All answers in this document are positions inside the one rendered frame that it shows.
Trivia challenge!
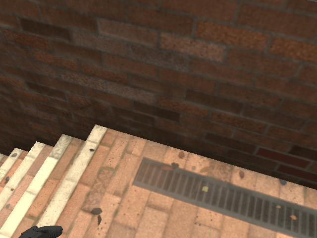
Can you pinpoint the left robot hand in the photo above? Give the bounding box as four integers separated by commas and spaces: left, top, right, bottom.
19, 225, 63, 238

